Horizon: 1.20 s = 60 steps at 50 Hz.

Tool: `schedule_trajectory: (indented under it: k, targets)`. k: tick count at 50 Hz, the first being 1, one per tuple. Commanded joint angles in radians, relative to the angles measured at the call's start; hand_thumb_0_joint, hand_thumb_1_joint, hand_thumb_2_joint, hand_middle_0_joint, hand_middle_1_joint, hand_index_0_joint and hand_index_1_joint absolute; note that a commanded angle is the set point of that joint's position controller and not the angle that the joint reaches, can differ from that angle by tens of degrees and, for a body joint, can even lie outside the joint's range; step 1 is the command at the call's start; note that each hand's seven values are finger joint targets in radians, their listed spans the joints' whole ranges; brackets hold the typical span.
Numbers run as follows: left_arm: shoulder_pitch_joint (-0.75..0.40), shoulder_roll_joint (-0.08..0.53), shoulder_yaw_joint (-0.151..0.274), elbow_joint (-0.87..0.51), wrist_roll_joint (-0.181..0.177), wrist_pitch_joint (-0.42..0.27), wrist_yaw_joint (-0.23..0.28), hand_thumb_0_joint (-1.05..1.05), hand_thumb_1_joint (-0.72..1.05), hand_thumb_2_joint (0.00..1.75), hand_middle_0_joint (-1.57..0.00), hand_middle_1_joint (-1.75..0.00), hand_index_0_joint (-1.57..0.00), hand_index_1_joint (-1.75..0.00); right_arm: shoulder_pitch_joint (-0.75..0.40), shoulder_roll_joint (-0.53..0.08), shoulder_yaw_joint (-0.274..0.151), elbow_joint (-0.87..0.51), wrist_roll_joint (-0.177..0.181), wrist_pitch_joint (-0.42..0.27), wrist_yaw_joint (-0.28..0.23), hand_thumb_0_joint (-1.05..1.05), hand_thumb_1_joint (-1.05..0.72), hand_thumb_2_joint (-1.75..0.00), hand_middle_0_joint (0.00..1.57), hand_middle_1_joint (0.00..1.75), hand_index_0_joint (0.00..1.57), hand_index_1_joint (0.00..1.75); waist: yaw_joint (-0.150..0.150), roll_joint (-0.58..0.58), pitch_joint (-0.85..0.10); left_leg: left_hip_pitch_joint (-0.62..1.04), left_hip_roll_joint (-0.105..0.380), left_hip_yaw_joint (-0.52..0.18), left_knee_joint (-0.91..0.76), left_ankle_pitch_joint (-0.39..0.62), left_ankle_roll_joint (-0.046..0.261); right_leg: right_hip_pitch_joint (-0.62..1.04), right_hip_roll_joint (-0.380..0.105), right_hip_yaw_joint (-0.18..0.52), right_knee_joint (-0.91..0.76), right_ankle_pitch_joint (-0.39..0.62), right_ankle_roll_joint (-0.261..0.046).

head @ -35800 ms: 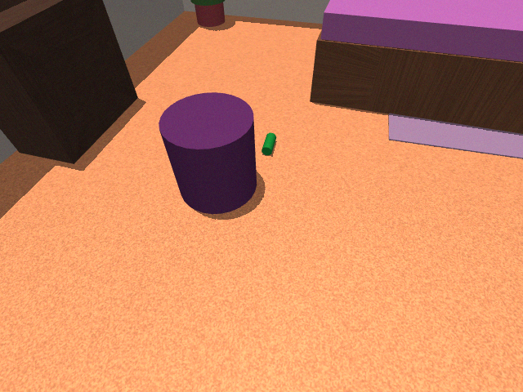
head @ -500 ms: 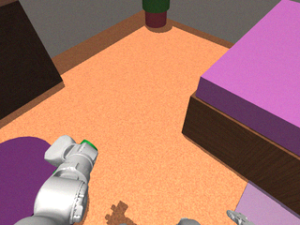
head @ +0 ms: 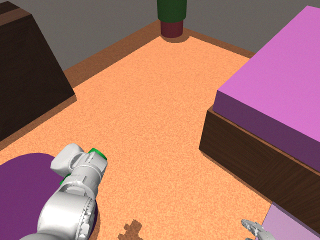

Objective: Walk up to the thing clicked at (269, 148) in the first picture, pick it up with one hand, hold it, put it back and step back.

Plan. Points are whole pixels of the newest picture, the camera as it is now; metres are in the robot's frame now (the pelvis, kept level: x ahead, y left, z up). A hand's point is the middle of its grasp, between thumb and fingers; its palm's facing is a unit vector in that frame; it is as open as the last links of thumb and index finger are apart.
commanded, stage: hold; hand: left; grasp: from above
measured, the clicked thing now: (84, 171) +0.34 +0.25 -0.08
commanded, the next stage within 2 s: crouch in 1.16 s
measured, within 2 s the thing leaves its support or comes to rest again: neither
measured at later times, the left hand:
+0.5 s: hand (80, 169) +0.32 +0.23 -0.02, palm faces -0.19 -0.38 -0.90, open 9.2 cm
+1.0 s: hand (81, 171) +0.32 +0.23 -0.03, palm faces -0.19 -0.39 -0.90, open 9.2 cm
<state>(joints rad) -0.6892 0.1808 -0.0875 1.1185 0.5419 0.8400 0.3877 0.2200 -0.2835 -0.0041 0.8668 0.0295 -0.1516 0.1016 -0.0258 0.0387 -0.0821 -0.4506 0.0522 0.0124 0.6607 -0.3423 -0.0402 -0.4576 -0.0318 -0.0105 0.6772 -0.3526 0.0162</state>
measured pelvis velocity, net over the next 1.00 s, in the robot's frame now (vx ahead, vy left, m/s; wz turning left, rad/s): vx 0.00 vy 0.00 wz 0.00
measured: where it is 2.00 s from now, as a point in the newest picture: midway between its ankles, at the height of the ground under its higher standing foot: outside the picture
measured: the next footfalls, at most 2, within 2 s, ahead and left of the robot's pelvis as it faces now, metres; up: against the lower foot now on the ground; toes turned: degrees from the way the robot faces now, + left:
none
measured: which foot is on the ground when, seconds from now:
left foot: down 0.00-1.00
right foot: down 0.00-1.00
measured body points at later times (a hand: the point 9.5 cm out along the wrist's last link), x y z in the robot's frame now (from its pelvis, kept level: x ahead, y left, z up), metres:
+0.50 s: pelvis +0.00 +0.00 +0.01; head +0.02 -0.02 +0.46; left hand +0.33 +0.25 +0.03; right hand +0.13 -0.25 -0.12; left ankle -0.01 +0.15 -0.72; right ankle -0.01 -0.13 -0.72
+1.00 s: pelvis +0.00 +0.00 +0.01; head +0.02 -0.02 +0.46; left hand +0.32 +0.25 +0.03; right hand +0.14 -0.24 -0.11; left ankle -0.01 +0.15 -0.72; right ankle -0.01 -0.13 -0.72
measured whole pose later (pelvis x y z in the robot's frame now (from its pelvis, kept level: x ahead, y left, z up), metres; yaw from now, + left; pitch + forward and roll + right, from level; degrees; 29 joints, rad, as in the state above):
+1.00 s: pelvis +0.00 +0.00 +0.01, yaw +0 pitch +6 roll +0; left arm -0.67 0.14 -0.11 1.06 0.51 0.93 0.40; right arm 0.16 -0.27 0.01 0.86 0.03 -0.15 0.11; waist 0.00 0.04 -0.07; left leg -0.37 0.05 0.02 0.57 -0.30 -0.04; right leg -0.39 -0.03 -0.01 0.60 -0.31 0.01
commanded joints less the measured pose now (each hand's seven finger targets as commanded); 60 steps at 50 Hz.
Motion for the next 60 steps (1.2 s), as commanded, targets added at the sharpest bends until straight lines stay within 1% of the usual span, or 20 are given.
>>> schedule_trajectory:
  k: [1, 11, 13, 14, 21, 22, 26, 27, 34, 36, 39, 41, 44, 47, 50, 53, 54, 55, 59, 60]
  targets:
    - [-0.427, 0.208, 0.002, -0.159, 0.054, 0.014, 0.041, 0.00, 0.44, 0.55, -0.81, -0.74, -0.82, -0.72, -0.015, -0.139, -0.037, -0.100, 0.007, -0.034, -0.007, 0.00, -0.91, -0.90, 0.20, 0.30, 0.20, 0.30, 0.001, -0.059, -0.315, 0.119, -0.068, 0.046, -0.062, 0.348, 0.044, 0.197, 0.051, -0.014, -0.085, 0.419, -0.014]
    - [-0.441, 0.198, -0.007, -0.205, 0.056, 0.036, 0.030, 0.00, 0.48, 0.61, -0.86, -0.72, -0.86, -0.72, -0.057, -0.128, -0.033, -0.106, 0.007, -0.032, -0.004, 0.00, -0.91, -0.90, 0.20, 0.30, 0.20, 0.30, 0.011, -0.030, -0.329, 0.158, -0.063, 0.043, -0.092, 0.351, 0.040, 0.214, 0.055, -0.014, -0.100, 0.392, -0.019]
    - [-0.441, 0.168, -0.029, -0.209, 0.057, 0.041, 0.024, 0.00, 0.48, 0.63, -0.86, -0.72, -0.86, -0.73, -0.065, -0.126, -0.025, -0.113, 0.011, -0.034, -0.005, 0.00, -0.91, -0.90, 0.20, 0.30, 0.20, 0.30, -0.005, -0.071, -0.334, 0.169, -0.063, 0.039, -0.093, 0.346, 0.049, 0.219, 0.054, -0.015, -0.113, 0.405, -0.013]
    - [-0.445, 0.205, -0.012, -0.230, 0.057, 0.043, 0.026, 0.00, 0.48, 0.63, -0.86, -0.73, -0.86, -0.73, -0.068, -0.130, -0.027, -0.118, 0.012, -0.033, -0.005, 0.00, -0.91, -0.90, 0.20, 0.30, 0.20, 0.30, 0.014, -0.057, -0.334, 0.163, -0.068, 0.045, -0.097, 0.339, 0.048, 0.230, 0.052, -0.014, -0.118, 0.398, -0.012]
    - [-0.442, 0.170, -0.037, -0.240, 0.059, 0.062, 0.018, 0.00, 0.48, 0.64, -0.86, -0.72, -0.86, -0.73, -0.093, -0.119, -0.018, -0.125, 0.013, -0.039, -0.006, 0.00, -0.91, -0.90, 0.20, 0.30, 0.20, 0.30, 0.008, -0.051, -0.303, 0.177, -0.063, 0.039, -0.126, 0.316, 0.046, 0.220, 0.057, -0.019, -0.135, 0.345, -0.020]
    - [-0.421, 0.181, -0.031, -0.211, 0.060, 0.069, 0.019, 0.00, 0.49, 0.63, -0.87, -0.71, -0.87, -0.72, -0.088, -0.123, -0.018, -0.125, 0.014, -0.041, -0.007, 0.00, -0.91, -0.90, 0.20, 0.30, 0.20, 0.30, 0.020, -0.056, -0.291, 0.165, -0.066, 0.042, -0.127, 0.307, 0.047, 0.222, 0.055, -0.019, -0.138, 0.336, -0.019]
    - [-0.408, 0.188, -0.021, -0.233, 0.055, 0.081, 0.023, 0.00, 0.50, 0.65, -0.89, -0.72, -0.88, -0.73, -0.111, -0.120, -0.020, -0.132, 0.015, -0.043, -0.004, 0.00, -0.91, -0.90, 0.20, 0.30, 0.20, 0.30, 0.028, -0.058, -0.312, 0.179, -0.067, 0.045, -0.126, 0.331, 0.047, 0.244, 0.055, -0.014, -0.141, 0.364, -0.017]
    - [-0.403, 0.157, -0.037, -0.247, 0.051, 0.084, 0.022, 0.00, 0.52, 0.65, -0.90, -0.72, -0.89, -0.73, -0.117, -0.113, -0.016, -0.133, 0.015, -0.042, -0.001, 0.00, -0.91, -0.90, 0.20, 0.30, 0.20, 0.30, 0.021, -0.052, -0.298, 0.176, -0.068, 0.046, -0.124, 0.333, 0.047, 0.236, 0.053, -0.011, -0.147, 0.373, -0.016]
    - [-0.419, 0.148, -0.036, -0.236, 0.044, 0.089, 0.028, 0.00, 0.53, 0.67, -0.91, -0.72, -0.90, -0.73, -0.122, -0.114, -0.014, -0.131, 0.012, -0.044, 0.002, 0.00, -0.91, -0.90, 0.20, 0.30, 0.20, 0.30, 0.010, -0.071, -0.286, 0.184, -0.061, 0.038, -0.136, 0.327, 0.046, 0.223, 0.057, -0.015, -0.145, 0.360, -0.019]
    - [-0.404, 0.172, -0.022, -0.214, 0.055, 0.083, 0.037, 0.00, 0.56, 0.68, -0.93, -0.70, -0.92, -0.71, -0.120, -0.116, -0.020, -0.124, 0.010, -0.040, 0.004, 0.00, -0.90, -0.90, 0.20, 0.30, 0.20, 0.30, 0.018, -0.062, -0.288, 0.174, -0.062, 0.044, -0.129, 0.326, 0.046, 0.228, 0.054, -0.009, -0.145, 0.358, -0.020]
    - [-0.420, 0.131, -0.039, -0.239, 0.043, 0.081, 0.042, 0.00, 0.57, 0.68, -0.94, -0.71, -0.93, -0.72, -0.117, -0.113, -0.018, -0.127, 0.008, -0.041, 0.003, 0.00, -0.91, -0.90, 0.20, 0.30, 0.20, 0.30, 0.010, -0.060, -0.303, 0.189, -0.059, 0.042, -0.125, 0.351, 0.045, 0.225, 0.055, -0.012, -0.135, 0.385, -0.022]
    - [-0.441, 0.171, -0.020, -0.275, 0.045, 0.078, 0.053, 0.00, 0.56, 0.69, -0.94, -0.70, -0.92, -0.72, -0.122, -0.120, -0.020, -0.133, 0.009, -0.041, 0.004, 0.00, -0.91, -0.90, 0.20, 0.30, 0.20, 0.30, 0.017, -0.056, -0.340, 0.204, -0.061, 0.041, -0.126, 0.362, 0.046, 0.250, 0.057, -0.015, -0.134, 0.400, -0.021]
    - [-0.429, 0.134, -0.037, -0.251, 0.042, 0.086, 0.054, 0.00, 0.56, 0.70, -0.94, -0.69, -0.92, -0.71, -0.130, -0.114, -0.016, -0.135, 0.010, -0.036, 0.004, 0.00, -0.90, -0.90, 0.20, 0.30, 0.20, 0.30, 0.008, -0.073, -0.308, 0.189, -0.062, 0.044, -0.125, 0.343, 0.050, 0.237, 0.055, -0.012, -0.144, 0.392, -0.018]
    - [-0.443, 0.181, -0.008, -0.244, 0.039, 0.087, 0.059, 0.00, 0.54, 0.68, -0.92, -0.69, -0.90, -0.71, -0.120, -0.122, -0.027, -0.123, 0.008, -0.035, 0.003, 0.00, -0.90, -0.90, 0.20, 0.30, 0.20, 0.30, 0.025, -0.036, -0.328, 0.184, -0.063, 0.048, -0.124, 0.360, 0.044, 0.247, 0.054, -0.010, -0.136, 0.397, -0.024]
    - [-0.432, 0.126, -0.032, -0.218, 0.037, 0.090, 0.057, 0.00, 0.56, 0.69, -0.94, -0.68, -0.92, -0.70, -0.118, -0.116, -0.025, -0.121, 0.007, -0.033, 0.005, 0.00, -0.90, -0.90, 0.20, 0.30, 0.20, 0.30, 0.010, -0.053, -0.310, 0.186, -0.057, 0.041, -0.126, 0.365, 0.044, 0.226, 0.059, -0.017, -0.131, 0.392, -0.027]
    - [-0.436, 0.165, -0.007, -0.199, 0.034, 0.090, 0.065, 0.00, 0.58, 0.70, -0.95, -0.69, -0.93, -0.71, -0.113, -0.123, -0.033, -0.121, 0.006, -0.034, 0.006, 0.00, -0.90, -0.90, 0.20, 0.30, 0.20, 0.30, 0.024, -0.044, -0.318, 0.172, -0.060, 0.049, -0.121, 0.368, 0.042, 0.243, 0.055, -0.011, -0.132, 0.400, -0.026]
    - [-0.444, 0.112, -0.034, -0.213, 0.027, 0.090, 0.063, 0.00, 0.58, 0.72, -0.96, -0.69, -0.94, -0.72, -0.120, -0.116, -0.028, -0.125, 0.008, -0.035, 0.006, 0.00, -0.90, -0.90, 0.20, 0.30, 0.20, 0.30, 0.008, -0.047, -0.311, 0.182, -0.057, 0.045, -0.126, 0.358, 0.043, 0.232, 0.058, -0.012, -0.137, 0.393, -0.025]
    - [-0.426, 0.106, -0.037, -0.184, 0.029, 0.093, 0.062, 0.00, 0.58, 0.72, -0.95, -0.69, -0.93, -0.72, -0.119, -0.120, -0.028, -0.123, 0.010, -0.034, 0.007, 0.00, -0.90, -0.90, 0.20, 0.30, 0.20, 0.30, 0.008, -0.063, -0.301, 0.178, -0.060, 0.045, -0.122, 0.353, 0.046, 0.228, 0.057, -0.013, -0.143, 0.393, -0.022]
    - [-0.444, 0.155, -0.012, -0.223, 0.031, 0.091, 0.070, 0.00, 0.55, 0.72, -0.94, -0.69, -0.92, -0.71, -0.121, -0.126, -0.031, -0.127, 0.011, -0.033, 0.008, 0.00, -0.90, -0.90, 0.20, 0.30, 0.20, 0.30, 0.014, -0.059, -0.329, 0.184, -0.061, 0.047, -0.123, 0.352, 0.047, 0.243, 0.055, -0.010, -0.147, 0.398, -0.021]
    - [-0.439, 0.136, -0.020, -0.214, 0.033, 0.094, 0.070, 0.00, 0.56, 0.71, -0.95, -0.67, -0.92, -0.70, -0.119, -0.123, -0.033, -0.123, 0.010, -0.031, 0.009, 0.00, -0.90, -0.90, 0.20, 0.30, 0.20, 0.30, 0.013, -0.060, -0.321, 0.181, -0.060, 0.050, -0.121, 0.356, 0.048, 0.240, 0.055, -0.009, -0.148, 0.405, -0.020]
